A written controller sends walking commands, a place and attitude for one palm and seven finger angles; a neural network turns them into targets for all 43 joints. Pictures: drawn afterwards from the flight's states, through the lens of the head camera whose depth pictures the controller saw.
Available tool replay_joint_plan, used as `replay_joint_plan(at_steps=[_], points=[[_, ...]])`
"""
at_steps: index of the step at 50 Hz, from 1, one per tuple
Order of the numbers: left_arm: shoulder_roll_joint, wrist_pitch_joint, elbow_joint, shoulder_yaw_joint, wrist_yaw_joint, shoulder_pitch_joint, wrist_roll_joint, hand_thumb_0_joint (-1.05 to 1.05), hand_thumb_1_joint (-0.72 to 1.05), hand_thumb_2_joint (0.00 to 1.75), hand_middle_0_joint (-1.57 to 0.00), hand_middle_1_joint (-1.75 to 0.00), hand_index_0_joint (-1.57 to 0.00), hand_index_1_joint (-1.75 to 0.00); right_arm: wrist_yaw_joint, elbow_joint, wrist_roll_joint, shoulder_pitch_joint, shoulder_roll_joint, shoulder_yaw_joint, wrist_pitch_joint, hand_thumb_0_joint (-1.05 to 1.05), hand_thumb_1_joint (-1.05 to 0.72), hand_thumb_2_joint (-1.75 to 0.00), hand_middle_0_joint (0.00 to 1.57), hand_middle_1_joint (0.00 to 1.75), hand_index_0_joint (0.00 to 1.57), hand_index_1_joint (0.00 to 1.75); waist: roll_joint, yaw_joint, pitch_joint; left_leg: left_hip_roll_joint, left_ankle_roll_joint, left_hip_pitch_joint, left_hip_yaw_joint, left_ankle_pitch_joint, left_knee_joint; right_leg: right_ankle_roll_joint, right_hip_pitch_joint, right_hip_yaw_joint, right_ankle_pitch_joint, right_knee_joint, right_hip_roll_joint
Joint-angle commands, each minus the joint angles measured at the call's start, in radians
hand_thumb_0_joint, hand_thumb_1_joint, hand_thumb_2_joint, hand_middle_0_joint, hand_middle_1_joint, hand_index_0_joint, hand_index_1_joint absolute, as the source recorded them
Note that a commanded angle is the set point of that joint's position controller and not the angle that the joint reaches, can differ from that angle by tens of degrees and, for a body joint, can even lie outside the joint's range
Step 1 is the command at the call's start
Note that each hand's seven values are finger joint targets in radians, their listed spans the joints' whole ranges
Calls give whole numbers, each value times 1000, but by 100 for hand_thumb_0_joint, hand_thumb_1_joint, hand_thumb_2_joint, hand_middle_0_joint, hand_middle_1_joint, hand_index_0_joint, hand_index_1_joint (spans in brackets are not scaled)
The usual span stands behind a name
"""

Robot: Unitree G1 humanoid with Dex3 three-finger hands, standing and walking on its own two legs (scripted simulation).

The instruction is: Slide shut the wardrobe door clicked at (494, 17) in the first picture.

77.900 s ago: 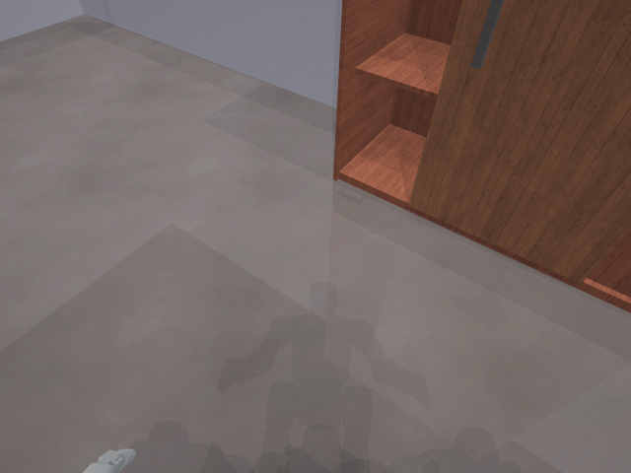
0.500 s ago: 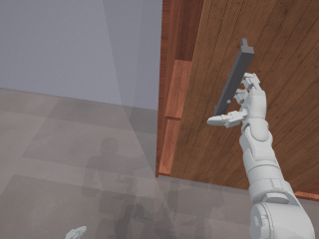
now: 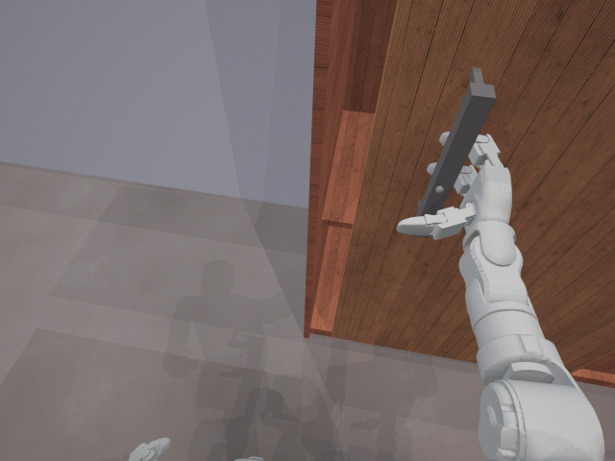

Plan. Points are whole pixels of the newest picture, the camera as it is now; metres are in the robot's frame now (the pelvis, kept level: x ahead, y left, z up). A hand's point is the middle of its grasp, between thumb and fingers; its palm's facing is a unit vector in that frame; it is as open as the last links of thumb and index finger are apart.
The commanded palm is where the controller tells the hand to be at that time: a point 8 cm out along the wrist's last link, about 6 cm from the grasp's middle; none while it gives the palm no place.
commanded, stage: slide the fingers in behind the handle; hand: right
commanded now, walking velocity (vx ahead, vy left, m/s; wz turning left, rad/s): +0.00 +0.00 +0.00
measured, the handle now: (444, 164) +0.51 -0.12 +0.11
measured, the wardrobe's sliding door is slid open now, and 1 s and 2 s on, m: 0.07 0.07 0.07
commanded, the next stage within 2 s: grip the handle and tug to test in 0.30 s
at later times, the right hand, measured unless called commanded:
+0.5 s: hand (433, 190) +0.45 -0.10 +0.11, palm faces +0.03 +1.00 -0.01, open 13.9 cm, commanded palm +0.42 -0.15 +0.12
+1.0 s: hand (435, 188) +0.45 -0.10 +0.11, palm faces +0.04 +1.00 +0.00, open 7.0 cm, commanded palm +0.42 -0.15 +0.12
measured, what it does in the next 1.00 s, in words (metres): stands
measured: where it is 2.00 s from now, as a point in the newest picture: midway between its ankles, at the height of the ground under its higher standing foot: outside the picture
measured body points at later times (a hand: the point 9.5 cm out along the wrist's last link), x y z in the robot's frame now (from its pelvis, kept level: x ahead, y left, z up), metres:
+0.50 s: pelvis +0.00 +0.00 +0.00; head +0.05 +0.00 +0.45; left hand +0.07 +0.24 -0.12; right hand +0.44 -0.15 +0.12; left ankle +0.01 +0.12 -0.72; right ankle -0.01 -0.13 -0.72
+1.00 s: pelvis +0.00 +0.00 +0.00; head +0.05 +0.01 +0.45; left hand +0.07 +0.25 -0.12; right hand +0.45 -0.16 +0.12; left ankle +0.01 +0.12 -0.72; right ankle -0.01 -0.13 -0.72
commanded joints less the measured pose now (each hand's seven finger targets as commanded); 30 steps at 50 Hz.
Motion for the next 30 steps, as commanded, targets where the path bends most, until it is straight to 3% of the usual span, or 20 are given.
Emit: replay_joint_plan(at_steps=[1,2,5,7,10,12,16,17,19,20,22,25,26,27,30], points=[[121,-32,-100,43,3,50,-6,0,90,90,-20,-30,-20,-30,12,-231,6,-427,-131,8,-68,0,50,-30,30,120,30,120,52,10,-331,-42,6,203,0,379,-54,-29,114,17,299,-70,54],[123,-33,-100,47,3,52,-8,0,90,90,-20,-30,-20,-30,12,-247,7,-444,-123,12,-65,0,50,-30,30,120,30,120,30,10,-339,-44,8,188,-1,365,-54,-28,130,18,296,-68,54],[129,-33,-102,50,3,55,-5,0,90,90,-20,-30,-20,-30,5,-272,9,-427,-135,1,-56,0,50,-30,30,120,30,120,50,3,-363,-46,9,202,2,355,-58,-28,140,22,298,-69,53],[120,-36,-99,47,1,49,-8,0,90,90,-20,-30,-20,-30,0,-282,10,-450,-89,39,-54,0,50,-30,30,120,30,120,2,13,-348,-46,9,170,4,334,-61,-25,158,22,290,-69,52],[129,-35,-88,46,7,56,-4,0,90,90,-20,-30,-20,-30,-11,-237,3,-456,-122,16,-53,0,50,-30,30,120,30,120,82,17,-312,-46,8,173,6,304,-68,-28,119,29,255,-77,50],[123,-38,-88,48,4,55,-4,0,90,90,-20,-30,-20,-30,-14,-268,-7,-497,-90,48,-62,0,50,-30,30,120,30,120,6,21,-337,-45,11,146,7,303,-58,-25,158,31,271,-73,51],[125,-41,-87,51,0,65,1,0,90,90,-20,-30,-20,-30,-25,-255,-2,-460,-101,25,-60,0,50,-30,30,120,30,120,46,14,-372,-47,8,170,7,345,-50,-24,164,32,317,-64,49],[124,-39,-86,50,1,60,-1,0,90,90,-20,-30,-20,-30,-25,-252,-7,-453,-116,14,-60,0,50,-30,30,120,30,120,26,5,-368,-45,10,171,5,342,-52,-23,156,27,307,-63,51],[123,-38,-84,47,2,58,-1,0,90,90,-20,-30,-20,-30,-27,-236,-10,-468,-108,22,-57,0,50,-30,30,120,30,120,63,14,-334,-46,8,167,7,329,-56,-26,134,27,282,-68,51],[126,-37,-85,47,3,58,0,0,90,90,-20,-30,-20,-30,-27,-228,-14,-469,-114,21,-57,0,50,-30,30,120,30,120,52,14,-320,-46,10,161,6,315,-58,-26,129,29,274,-72,51],[123,-38,-88,45,4,56,-2,0,90,90,-20,-30,-20,-30,-27,-230,-9,-486,-113,17,-58,0,41,-34,31,121,31,121,30,11,-338,-45,11,160,3,305,-57,-25,136,28,262,-72,53],[125,-37,-91,45,7,60,4,0,90,90,-20,-30,-20,-30,-28,-240,-5,-487,-141,-8,-64,0,27,-40,32,123,32,123,62,7,-362,-46,7,192,0,333,-58,-28,130,26,278,-72,55],[122,-36,-93,46,7,57,1,0,90,90,-20,-30,-20,-30,-26,-242,-3,-465,-147,-15,-65,0,22,-42,33,124,33,124,34,1,-374,-44,8,200,-5,352,-55,-28,133,20,291,-66,55],[120,-37,-91,45,6,58,1,0,90,90,-20,-30,-20,-30,-22,-256,-3,-478,-132,1,-69,0,17,-44,33,125,33,125,37,10,-374,-44,8,197,-2,362,-53,-27,141,21,303,-65,55],[123,-39,-98,50,1,60,1,0,90,90,-20,-30,-20,-30,-17,-256,-1,-407,-122,1,-67,0,3,-50,35,127,35,127,72,-4,-377,-47,8,213,2,381,-53,-28,137,21,322,-66,52]])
